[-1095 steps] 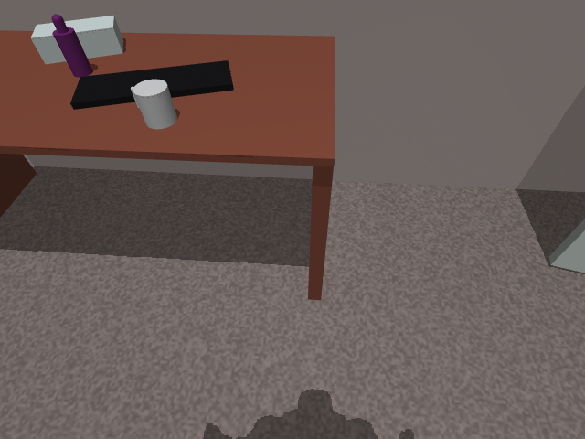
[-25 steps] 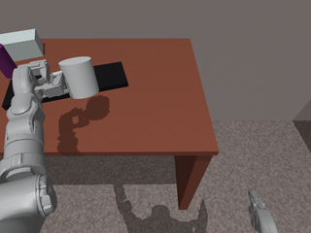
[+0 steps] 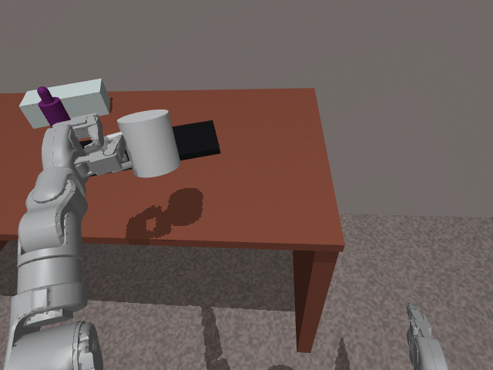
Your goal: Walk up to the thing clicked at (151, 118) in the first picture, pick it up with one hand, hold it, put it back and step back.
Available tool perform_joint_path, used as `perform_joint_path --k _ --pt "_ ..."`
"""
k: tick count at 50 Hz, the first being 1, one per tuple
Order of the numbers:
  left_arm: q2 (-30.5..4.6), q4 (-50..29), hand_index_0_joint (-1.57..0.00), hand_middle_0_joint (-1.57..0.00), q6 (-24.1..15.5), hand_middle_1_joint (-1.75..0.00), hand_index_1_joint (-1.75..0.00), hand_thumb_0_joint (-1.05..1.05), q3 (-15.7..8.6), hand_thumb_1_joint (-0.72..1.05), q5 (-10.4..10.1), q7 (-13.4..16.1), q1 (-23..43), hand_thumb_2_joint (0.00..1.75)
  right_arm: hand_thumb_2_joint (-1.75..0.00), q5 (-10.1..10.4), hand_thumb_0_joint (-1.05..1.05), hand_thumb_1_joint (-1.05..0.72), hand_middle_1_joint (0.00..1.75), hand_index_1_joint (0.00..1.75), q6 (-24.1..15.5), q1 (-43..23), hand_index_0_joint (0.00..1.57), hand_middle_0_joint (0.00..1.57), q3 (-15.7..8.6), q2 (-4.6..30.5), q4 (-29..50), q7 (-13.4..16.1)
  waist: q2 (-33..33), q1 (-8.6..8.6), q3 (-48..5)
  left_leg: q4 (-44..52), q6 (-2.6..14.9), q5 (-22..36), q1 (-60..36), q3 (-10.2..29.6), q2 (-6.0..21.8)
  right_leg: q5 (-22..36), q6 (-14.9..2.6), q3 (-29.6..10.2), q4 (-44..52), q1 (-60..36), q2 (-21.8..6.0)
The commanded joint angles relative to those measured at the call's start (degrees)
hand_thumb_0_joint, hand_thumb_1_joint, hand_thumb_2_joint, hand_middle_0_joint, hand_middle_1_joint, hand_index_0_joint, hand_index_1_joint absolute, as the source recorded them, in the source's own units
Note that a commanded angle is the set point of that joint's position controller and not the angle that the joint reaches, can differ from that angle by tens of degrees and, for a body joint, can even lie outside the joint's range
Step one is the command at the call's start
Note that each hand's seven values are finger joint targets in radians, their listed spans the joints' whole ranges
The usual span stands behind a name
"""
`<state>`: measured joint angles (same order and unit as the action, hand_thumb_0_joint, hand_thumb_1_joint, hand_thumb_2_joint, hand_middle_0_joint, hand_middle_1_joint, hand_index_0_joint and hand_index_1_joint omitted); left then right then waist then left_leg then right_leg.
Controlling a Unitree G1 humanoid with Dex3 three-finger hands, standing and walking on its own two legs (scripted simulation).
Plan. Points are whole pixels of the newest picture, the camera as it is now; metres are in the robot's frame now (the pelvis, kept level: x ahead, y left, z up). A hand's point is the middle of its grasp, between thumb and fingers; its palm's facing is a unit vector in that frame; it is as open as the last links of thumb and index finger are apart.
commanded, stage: lift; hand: left
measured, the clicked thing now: (141, 145) +0.42 +0.20 +0.19
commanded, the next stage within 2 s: hold in 0.48 s
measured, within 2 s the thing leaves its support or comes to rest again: neither
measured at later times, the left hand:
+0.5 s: hand (100, 146) +0.35 +0.23 +0.24, palm faces +0.26 -0.96 +0.00, open 3.8 cm
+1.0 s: hand (104, 141) +0.35 +0.22 +0.25, palm faces +0.24 -0.97 +0.01, open 3.7 cm
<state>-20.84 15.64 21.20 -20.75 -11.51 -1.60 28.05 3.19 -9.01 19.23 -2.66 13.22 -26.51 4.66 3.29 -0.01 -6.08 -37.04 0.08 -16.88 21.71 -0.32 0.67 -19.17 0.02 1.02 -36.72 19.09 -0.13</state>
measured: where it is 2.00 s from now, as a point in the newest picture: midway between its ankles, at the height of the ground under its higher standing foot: outside the picture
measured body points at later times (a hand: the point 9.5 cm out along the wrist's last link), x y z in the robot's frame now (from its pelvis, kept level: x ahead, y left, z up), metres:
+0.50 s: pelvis +0.00 +0.00 +0.01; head -0.04 -0.02 +0.45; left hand +0.33 +0.28 +0.24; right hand +0.16 -0.25 -0.06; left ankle +0.03 +0.12 -0.72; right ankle +0.00 -0.12 -0.72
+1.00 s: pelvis +0.01 +0.01 +0.01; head -0.03 -0.02 +0.45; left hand +0.33 +0.27 +0.25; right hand +0.18 -0.24 -0.05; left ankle +0.03 +0.12 -0.72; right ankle +0.00 -0.12 -0.72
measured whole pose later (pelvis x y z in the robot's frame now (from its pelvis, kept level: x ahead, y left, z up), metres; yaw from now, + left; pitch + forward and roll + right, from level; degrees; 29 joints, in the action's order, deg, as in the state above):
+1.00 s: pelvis +0.01 +0.01 +0.01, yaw +0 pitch -2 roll +0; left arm -16.7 -3.7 36.8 -19.2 -12.9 1.1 23.6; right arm 3.2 -14.7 16.6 -4.8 12.6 -33.0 5.2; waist 4.1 1.6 -5.2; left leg -33.3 0.6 -16.2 15.5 -0.3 0.0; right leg -18.1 0.6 1.1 -32.0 12.4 -0.7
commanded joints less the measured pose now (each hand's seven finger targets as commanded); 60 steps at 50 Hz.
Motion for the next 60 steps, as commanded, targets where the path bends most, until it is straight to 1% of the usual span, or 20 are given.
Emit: perform_joint_path --k 1,6,16,21,24,28,36,37,42,44,46,47,48,49,52,53,54,58,59,60 --pt "-14.8 -16.3 -1.44 -1.4 -2.6 -1.47 -1.45 0.0 -4.0 0.61 -1.4 0.1 27.4 1.36 -0.04 0.2 0.0 0.56 0.05 0.05 -4.2 -5.8 0.05 0.05 -2.5 5.9 7.5 0.5 -1.7 0.2 -9.5 5.7 1.54 5.6 -8.2 -1.0 -1.2 7.3 0.24 0.1 8.5 0.6 -0.7" --pt "-13.4 -20.7 -1.41 -1.38 -1.3 -1.44 -1.42 0.0 -2.0 0.63 -1.1 0.2 28.3 1.34 -0.04 0.1 0.0 0.57 0.05 0.05 -5.9 -9.0 0.05 0.05 -2.4 6.2 8.7 0.7 0.4 0.66 -10.5 7.1 1.1 4.1 -10.3 -0.3 -0.9 5.1 -0.33 0.7 8.8 0.3 -0.3" --pt "-14.7 -24.1 -1.36 -1.33 1.5 -1.41 -1.39 0.0 -5.0 0.6 -2.1 1.0 25.7 1.31 -0.04 0.0 0.0 0.56 0.05 0.05 -7.9 -8.5 0.05 0.05 -3.9 7.3 4.3 1.7 -2.2 0.96 -9.1 7.6 1.38 4.2 -10.7 -0.1 -1.1 5.1 0.03 0.8 10.0 -1.3 -0.4" --pt "-11.2 -25.1 -1.35 -1.32 3.5 -1.39 -1.38 0.0 -1.9 0.56 -1.9 0.8 25.0 1.29 -0.04 0.1 0.0 0.56 0.05 0.05 -8.2 -8.8 0.05 0.05 -2.3 5.1 4.2 1.5 -0.9 0.34 -9.4 7.5 1.27 8.1 -12.1 -0.2 -1.1 9.2 -0.11 1.0 9.6 -1.4 -0.3" --pt "-13.2 -25.8 -1.36 -1.33 4.5 -1.41 -1.39 0.0 -3.9 0.59 -2.1 0.9 24.4 1.3 -0.04 0.2 0.0 0.56 0.05 0.05 -8.5 -9.7 0.05 0.05 -2.9 5.9 3.3 1.6 -0.8 1.56 -8.3 8.3 1.15 7.0 -11.5 0.3 -1.0 7.8 -0.25 1.3 9.9 -2.2 -0.1" --pt "-11.5 -27.8 -1.38 -1.35 5.7 -1.41 -1.4 0.0 -2.2 0.57 -1.9 1.1 25.3 1.28 -0.04 0.3 0.0 0.55 0.05 0.05 -9.1 -10.0 0.05 0.05 -3.5 6.0 4.0 1.4 0.3 1.03 -9.2 8.6 0.87 7.5 -12.6 0.5 -0.9 8.2 -0.36 1.5 10.0 -2.0 0.1" --pt "-11.6 -30.5 -1.4 -1.37 7.4 -1.44 -1.42 0.0 -4.0 0.63 -2.5 1.5 22.6 1.29 -0.05 0.0 0.0 0.54 0.05 0.05 -9.4 -8.1 0.05 0.05 -5.4 7.7 2.8 1.7 -1.5 0.79 -10.7 7.9 0.94 11.5 -14.5 0.6 -0.8 11.8 -0.07 1.6 9.7 -3.7 0.3" --pt "-10.8 -31.3 -1.4 -1.37 7.5 -1.43 -1.41 0.0 -3.2 0.61 -2.5 1.4 23.2 1.27 -0.05 0.1 0.0 0.54 0.05 0.05 -9.4 -8.3 0.05 0.05 -3.5 5.8 3.1 1.5 -0.8 1.26 -10.9 7.7 0.94 12.5 -14.4 0.6 -0.8 12.8 -0.12 1.7 9.5 -4.1 0.2" --pt "-8.0 -32.7 -1.41 -1.38 9.1 -1.44 -1.43 0.0 -0.8 0.61 -2.3 1.6 23.8 1.29 -0.05 0.2 0.0 0.55 0.05 0.05 -9.6 -10.2 0.05 0.05 -3.6 5.6 4.4 1.3 -0.8 1.16 -10.5 7.4 0.82 15.6 -14.8 0.6 -0.9 15.6 -0.16 1.6 9.3 -4.6 0.3" --pt "-10.5 -33.3 -1.41 -1.38 9.6 -1.45 -1.43 0.0 -3.4 0.61 -2.3 2.2 22.8 1.3 -0.05 0.1 0.0 0.54 0.05 0.05 -9.5 -9.2 0.05 0.05 -5.1 7.1 2.5 1.4 -0.2 1.55 -10.2 7.6 0.75 15.2 -14.6 0.5 -0.8 15.1 -0.19 1.6 9.2 -4.7 0.3" --pt "-7.0 -33.9 -1.42 -1.4 10.0 -1.46 -1.44 0.0 -0.5 0.63 -2.3 2.0 23.8 1.3 -0.05 0.2 0.0 0.54 0.05 0.05 -9.4 -10.3 0.05 0.05 -3.9 5.5 2.9 0.9 0.0 1.52 -10.2 7.8 0.52 15.6 -15.0 0.9 -0.7 15.1 -0.38 2.0 9.1 -4.5 0.5" --pt "-10.0 -34.4 -1.43 -1.4 10.2 -1.47 -1.45 0.0 -3.5 0.64 -2.4 2.6 23.0 1.31 -0.05 0.2 0.0 0.55 0.05 0.05 -9.5 -9.6 0.05 0.05 -6.0 7.9 4.1 1.1 -0.6 1.37 -10.2 8.0 0.52 14.3 -14.9 0.9 -0.5 14.0 -0.26 2.0 9.4 -4.6 0.6" --pt "-6.0 -34.3 -1.41 -1.38 10.4 -1.45 -1.43 0.0 0.2 0.64 -2.2 2.4 23.1 1.3 -0.05 0.3 0.0 0.55 0.05 0.05 -9.5 -9.5 0.05 0.05 -3.9 5.3 3.3 0.7 -0.2 1.22 -8.7 8.0 0.6 14.0 -14.3 0.7 -0.8 14.0 -0.35 1.9 9.5 -4.0 0.5" --pt "-9.7 -34.7 -1.42 -1.4 10.7 -1.46 -1.45 0.0 -3.7 0.62 -2.4 2.8 21.4 1.31 -0.05 0.2 0.0 0.55 0.05 0.05 -9.4 -8.4 0.05 0.05 -5.3 7.0 3.7 0.9 -1.8 1.3 -10.2 7.7 0.81 14.2 -15.1 0.6 -0.8 14.2 -0.09 1.8 9.6 -5.1 0.4" --pt "-8.7 -35.6 -1.43 -1.4 11.2 -1.47 -1.45 0.0 -3.2 0.62 -2.5 2.9 21.7 1.31 -0.05 0.3 0.0 0.54 0.05 0.05 -9.0 -7.8 0.05 0.05 -5.3 6.4 3.4 0.5 -2.3 1.39 -10.5 7.6 0.73 15.7 -15.1 0.8 -0.6 15.2 -0.17 2.0 9.3 -5.4 0.6" --pt "-4.7 -35.4 -1.41 -1.38 11.6 -1.46 -1.44 0.0 0.2 0.61 -2.6 2.8 22.5 1.3 -0.05 0.4 0.0 0.55 0.05 0.05 -8.8 -7.9 0.05 0.05 -4.6 5.1 2.6 0.1 -0.5 1.17 -10.5 7.5 0.6 16.8 -15.6 0.7 -0.8 16.2 -0.33 2.0 9.1 -4.8 0.5" --pt "-7.3 -36.9 -1.41 -1.38 11.5 -1.46 -1.44 0.0 -2.5 0.6 -2.8 3.3 22.5 1.3 -0.05 0.4 0.0 0.54 0.05 0.05 -9.1 -9.3 0.05 0.05 -5.3 6.2 5.8 0.2 -2.6 1.58 -11.4 7.3 0.7 17.3 -15.5 0.7 -0.7 16.7 -0.11 2.0 9.1 -6.0 0.5" --pt "-8.7 -35.1 -1.44 -1.41 12.7 -1.49 -1.48 0.0 -3.9 0.64 -2.4 4.3 20.3 1.34 -0.05 0.5 0.0 0.54 0.05 0.05 -8.2 -8.7 0.05 0.05 -6.0 6.9 5.1 -0.2 -2.8 1.87 -9.1 8.1 0.91 13.8 -13.9 0.4 -1.0 14.0 -0.09 1.7 10.2 -6.1 0.1" --pt "-3.3 -34.9 -1.45 -1.41 12.8 -1.5 -1.48 0.0 0.8 0.65 -2.4 4.0 20.4 1.34 -0.05 0.5 0.0 0.54 0.05 0.05 -8.1 -9.5 0.05 0.05 -4.5 5.0 4.0 -0.5 -2.1 1.7 -7.4 8.3 0.85 13.1 -13.2 0.4 -1.2 13.5 -0.2 1.8 10.3 -5.2 0.1" --pt "-4.3 -32.8 -1.45 -1.42 13.0 -1.5 -1.48 0.0 -0.4 0.63 -2.5 4.0 20.4 1.33 -0.05 0.5 0.0 0.54 0.05 0.05 -8.1 -9.5 0.05 0.05 -5.1 5.4 3.1 -0.6 -2.4 1.67 -7.4 8.3 0.95 12.8 -13.2 0.3 -1.2 13.2 -0.17 1.6 10.5 -4.9 0.1"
